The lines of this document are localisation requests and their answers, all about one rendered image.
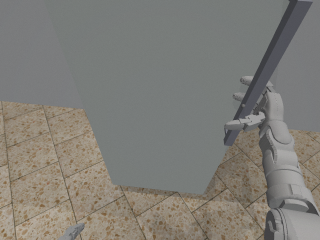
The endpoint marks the robot right upper arm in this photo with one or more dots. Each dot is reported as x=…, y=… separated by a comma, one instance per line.
x=286, y=224

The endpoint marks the robot left hand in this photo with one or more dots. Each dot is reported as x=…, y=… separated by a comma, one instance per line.
x=72, y=232

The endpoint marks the fridge door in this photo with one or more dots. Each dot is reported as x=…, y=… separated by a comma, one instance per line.
x=157, y=77

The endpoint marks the robot right hand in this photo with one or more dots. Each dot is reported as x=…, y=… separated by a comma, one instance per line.
x=271, y=107

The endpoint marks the right robot forearm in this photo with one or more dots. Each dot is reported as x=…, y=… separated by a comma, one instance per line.
x=284, y=178

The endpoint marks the handle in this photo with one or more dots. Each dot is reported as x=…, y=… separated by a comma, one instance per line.
x=289, y=24

